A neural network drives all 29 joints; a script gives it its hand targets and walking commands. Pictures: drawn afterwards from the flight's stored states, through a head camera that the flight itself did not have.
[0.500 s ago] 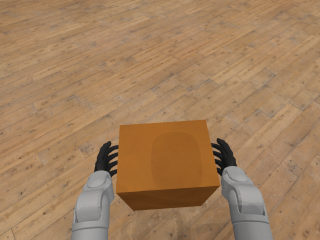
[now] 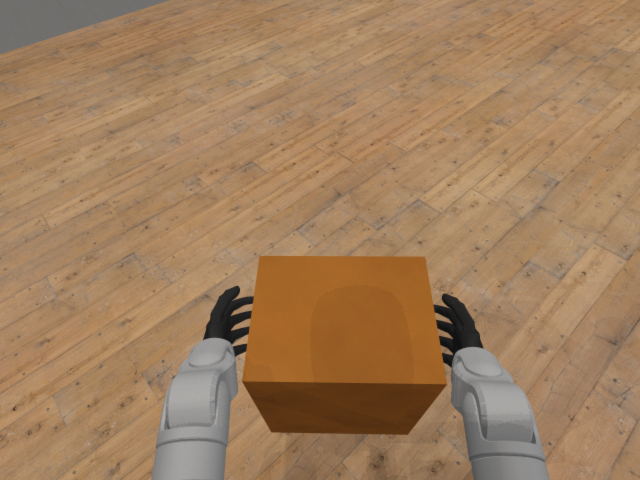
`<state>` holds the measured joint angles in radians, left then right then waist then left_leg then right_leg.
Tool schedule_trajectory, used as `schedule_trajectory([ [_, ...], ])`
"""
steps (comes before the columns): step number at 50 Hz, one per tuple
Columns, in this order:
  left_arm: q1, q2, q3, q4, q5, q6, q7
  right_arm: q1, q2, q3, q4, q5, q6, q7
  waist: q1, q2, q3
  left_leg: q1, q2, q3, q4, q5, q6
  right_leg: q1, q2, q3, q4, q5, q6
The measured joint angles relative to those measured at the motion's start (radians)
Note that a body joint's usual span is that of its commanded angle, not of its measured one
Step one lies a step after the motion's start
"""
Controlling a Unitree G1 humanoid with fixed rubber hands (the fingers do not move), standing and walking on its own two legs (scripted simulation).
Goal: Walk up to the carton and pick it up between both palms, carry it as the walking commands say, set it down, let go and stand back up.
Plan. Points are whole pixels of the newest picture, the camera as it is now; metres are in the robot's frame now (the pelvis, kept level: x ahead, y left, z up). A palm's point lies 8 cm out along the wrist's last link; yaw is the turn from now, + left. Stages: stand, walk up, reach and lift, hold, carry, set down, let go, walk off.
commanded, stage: carry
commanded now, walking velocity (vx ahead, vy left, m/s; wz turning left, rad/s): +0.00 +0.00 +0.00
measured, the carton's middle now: (340, 353) +0.30 -0.02 -0.06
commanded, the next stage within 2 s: none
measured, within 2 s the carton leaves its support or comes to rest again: neither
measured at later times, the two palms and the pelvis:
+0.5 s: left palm (250, 209) +0.56 +0.12 -0.02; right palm (419, 193) +0.56 -0.18 -0.01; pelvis +0.29 -0.03 -0.03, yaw +0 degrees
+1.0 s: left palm (270, 94) +0.98 +0.10 -0.04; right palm (389, 73) +1.01 -0.20 -0.02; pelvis +0.72 -0.08 -0.02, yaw +2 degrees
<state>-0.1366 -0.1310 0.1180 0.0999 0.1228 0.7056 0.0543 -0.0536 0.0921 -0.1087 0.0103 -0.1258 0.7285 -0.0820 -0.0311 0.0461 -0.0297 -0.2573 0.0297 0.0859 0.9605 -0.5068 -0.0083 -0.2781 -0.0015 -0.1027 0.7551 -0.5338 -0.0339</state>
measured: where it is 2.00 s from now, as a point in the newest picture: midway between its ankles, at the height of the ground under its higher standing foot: (350, 234)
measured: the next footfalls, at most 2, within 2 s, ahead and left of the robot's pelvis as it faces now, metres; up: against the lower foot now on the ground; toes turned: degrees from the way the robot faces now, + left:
left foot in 0.10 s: +0.03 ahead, +0.11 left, +0.00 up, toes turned +5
right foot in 0.30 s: +0.14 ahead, -0.11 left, +0.00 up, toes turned -7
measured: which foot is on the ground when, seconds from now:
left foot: up 0.00-0.08, down 0.10-0.32, up 0.34-0.46, down 0.48-0.74, up 0.76-1.00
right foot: down 0.00-0.16, up 0.18-0.28, down 0.30-0.50, up 0.52-0.70, down 0.72-1.00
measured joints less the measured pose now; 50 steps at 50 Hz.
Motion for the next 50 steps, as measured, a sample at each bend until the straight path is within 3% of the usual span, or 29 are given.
schedule_trajectory([
  [3,-0.006,-0.001,-0.009,-0.043,-0.007,0.024,0.016,-0.018,-0.014,0.000,-0.021,0.028,0.014,-0.002,0.017,-0.057,0.018,-0.061,-0.024,-0.022,-0.003,-0.101,-0.009,0.047,-0.017,0.005,-0.012,-0.038,0.003],
  [5,-0.010,-0.001,-0.006,-0.066,0.000,0.018,0.017,-0.042,-0.004,-0.013,-0.023,0.024,0.005,0.008,0.023,-0.074,0.027,-0.079,-0.016,-0.007,-0.170,-0.021,0.004,0.067,-0.015,0.006,-0.012,-0.062,0.003],
  [7,0.000,0.001,0.023,-0.091,-0.009,0.014,0.015,-0.072,0.020,-0.017,-0.005,0.019,-0.001,0.009,0.036,-0.106,0.036,-0.049,-0.014,0.031,-0.195,-0.003,0.040,0.048,-0.027,0.029,0.076,-0.027,0.015],
  [8,0.010,0.002,0.035,-0.095,-0.012,0.009,0.012,-0.083,0.032,-0.018,0.004,0.008,0.000,0.012,0.037,-0.106,0.030,-0.036,-0.007,0.040,-0.188,-0.033,0.031,0.020,-0.026,0.038,0.153,0.041,0.039],
  [10,0.023,0.003,0.044,-0.087,-0.019,0.000,0.009,-0.082,0.042,-0.015,0.012,-0.011,0.001,0.017,0.036,-0.069,0.010,-0.013,0.021,0.041,-0.170,-0.088,0.010,-0.042,0.005,0.058,0.286,-0.069,0.071],
  [13,0.022,0.003,0.044,-0.100,-0.025,0.007,0.006,-0.063,0.038,-0.002,-0.002,-0.019,-0.007,0.018,0.037,-0.017,0.018,0.048,0.043,0.030,-0.182,-0.145,-0.011,-0.139,0.024,0.049,0.297,-0.177,0.059],
  [14,0.015,0.001,0.042,-0.101,-0.028,0.007,0.005,-0.055,0.036,-0.001,-0.018,-0.018,-0.009,0.015,0.035,-0.003,0.028,0.061,0.046,0.022,-0.167,-0.159,-0.010,-0.148,0.022,0.036,0.190,-0.128,0.055],
  [15,0.001,0.000,0.037,-0.093,-0.028,0.002,0.002,-0.048,0.034,-0.004,-0.034,-0.020,-0.011,0.011,0.027,0.008,0.045,0.051,0.053,0.010,-0.098,-0.153,-0.012,-0.131,0.016,0.015,0.105,0.053,0.036],
  [16,-0.016,-0.002,0.027,-0.070,-0.025,-0.007,0.002,-0.040,0.024,-0.009,-0.043,-0.019,-0.014,0.010,0.013,0.022,0.062,0.016,0.063,-0.020,0.020,-0.094,-0.014,-0.098,0.016,-0.014,0.103,0.022,0.014],
  [19,-0.019,-0.003,0.002,-0.046,-0.007,-0.005,0.004,-0.019,0.004,-0.011,-0.040,0.009,-0.013,0.002,0.008,-0.021,0.084,-0.072,0.010,-0.076,0.244,-0.135,-0.015,-0.006,-0.005,-0.034,0.117,-0.105,-0.009],
  [23,0.014,0.000,-0.007,-0.116,-0.009,0.000,0.007,-0.020,0.020,-0.016,-0.080,0.034,-0.008,0.011,0.027,-0.093,0.104,-0.196,-0.027,-0.021,0.118,-0.162,0.000,0.095,-0.017,-0.019,0.072,-0.168,-0.003],
  [24,0.018,0.001,-0.002,-0.139,-0.013,-0.001,0.007,-0.030,0.029,-0.019,-0.089,0.033,-0.009,0.015,0.032,-0.104,0.112,-0.203,-0.031,0.003,-0.006,-0.078,0.007,0.106,-0.018,-0.013,0.098,-0.173,-0.001],
  [25,0.027,0.004,0.011,-0.159,-0.018,-0.004,0.008,-0.044,0.040,-0.013,-0.078,0.027,-0.017,0.016,0.044,-0.126,0.121,-0.181,-0.032,0.036,-0.039,-0.020,0.063,0.093,-0.030,0.005,0.179,-0.151,0.005],
  [26,0.036,0.007,0.025,-0.172,-0.021,-0.005,0.008,-0.060,0.040,0.001,-0.059,0.022,-0.025,0.017,0.055,-0.139,0.124,-0.151,-0.028,0.060,-0.034,-0.055,0.074,0.056,-0.035,0.034,0.301,-0.085,0.024],
  [28,0.035,0.004,0.038,-0.153,-0.025,-0.007,0.012,-0.072,0.038,0.001,-0.022,0.001,-0.033,0.032,0.054,-0.099,0.106,-0.101,-0.006,0.061,-0.023,-0.133,0.053,-0.028,0.014,0.080,0.539,-0.106,0.053],
  [30,0.031,0.003,0.037,-0.140,-0.031,0.000,0.012,-0.056,0.037,0.006,-0.019,-0.010,-0.036,0.031,0.046,-0.044,0.079,-0.048,0.008,0.053,-0.056,-0.178,0.033,-0.147,0.061,0.113,0.733,-0.218,0.047],
  [31,0.033,0.004,0.039,-0.141,-0.035,-0.003,0.009,-0.049,0.036,0.011,-0.031,-0.008,-0.034,0.027,0.040,-0.016,0.070,-0.019,0.010,0.037,-0.090,-0.055,0.041,-0.223,0.076,0.119,0.802,-0.295,0.040],
  [32,0.034,0.003,0.040,-0.150,-0.043,-0.008,0.008,-0.045,0.036,0.015,-0.049,-0.002,-0.032,0.020,0.032,0.009,0.069,0.015,0.007,0.017,-0.109,-0.116,0.040,-0.302,0.082,0.117,0.833,-0.355,0.032],
  [34,0.036,0.003,0.038,-0.168,-0.051,-0.022,0.000,-0.030,0.036,0.026,-0.089,0.004,-0.037,0.006,0.013,0.033,0.077,0.092,-0.006,-0.014,-0.160,-0.216,0.026,-0.436,0.069,0.091,0.712,-0.326,0.014],
  [35,0.035,0.003,0.032,-0.181,-0.058,-0.026,-0.001,-0.020,0.036,0.026,-0.119,0.012,-0.035,0.000,0.002,0.037,0.093,0.129,-0.008,-0.028,-0.164,-0.228,0.020,-0.452,0.059,0.066,0.524,-0.224,0.009],
  [36,0.029,0.002,0.027,-0.187,-0.059,-0.029,-0.006,-0.012,0.035,0.023,-0.144,0.019,-0.035,-0.005,-0.005,0.030,0.112,0.145,-0.007,-0.035,-0.102,-0.215,0.013,-0.426,0.052,0.043,0.282,-0.023,0.005],
  [37,0.020,-0.001,0.018,-0.172,-0.051,-0.041,-0.010,-0.009,0.027,0.018,-0.156,0.022,-0.035,-0.007,-0.014,0.026,0.129,0.140,0.000,-0.050,0.013,-0.144,0.002,-0.390,0.044,0.017,0.199,0.227,-0.067],
  [38,0.008,-0.001,0.008,-0.140,-0.036,-0.061,-0.010,-0.022,0.013,0.012,-0.145,0.025,-0.032,-0.007,-0.027,0.035,0.146,0.113,0.001,-0.091,0.153,-0.109,-0.013,-0.358,0.044,-0.010,0.233,0.169,-0.092],
  [41,-0.012,-0.002,-0.002,-0.096,-0.005,-0.059,0.004,-0.056,-0.006,-0.003,-0.083,0.042,-0.030,-0.002,-0.028,-0.007,0.177,0.003,-0.065,-0.174,0.472,-0.086,-0.018,-0.246,0.040,-0.035,0.262,-0.008,-0.074],
  [44,-0.004,0.000,-0.002,-0.115,0.005,-0.039,0.012,-0.055,0.022,-0.033,-0.041,0.046,-0.063,0.018,0.017,-0.077,0.169,-0.199,-0.095,-0.157,0.639,-0.193,0.005,-0.151,0.051,-0.028,0.180,-0.062,-0.067],
  [45,-0.001,0.000,-0.002,-0.133,-0.002,-0.035,0.015,-0.050,0.032,-0.038,-0.046,0.046,-0.076,0.020,0.038,-0.103,0.175,-0.279,-0.098,-0.144,0.668,-0.231,0.013,-0.118,0.055,-0.019,0.146,0.009,-0.081],
  [46,0.002,0.000,0.000,-0.153,-0.010,-0.034,0.016,-0.044,0.039,-0.039,-0.055,0.045,-0.088,0.024,0.060,-0.127,0.183,-0.357,-0.100,-0.132,0.670,-0.260,0.019,-0.081,0.061,-0.005,0.117,0.096,-0.099],
  [48,0.015,0.000,-0.005,-0.185,-0.030,-0.038,0.023,-0.029,0.036,-0.024,-0.084,0.037,-0.101,0.028,0.100,-0.150,0.194,-0.483,-0.090,-0.115,0.545,-0.259,0.030,0.008,0.084,0.025,0.063,-0.052,-0.097],
  [50,0.038,0.002,-0.017,-0.218,-0.050,-0.036,0.030,-0.009,0.034,-0.014,-0.126,0.032,-0.090,0.031,0.122,-0.142,0.192,-0.528,-0.071,-0.085,0.233,-0.116,0.031,0.102,0.099,0.038,0.009,-0.115,-0.088],
])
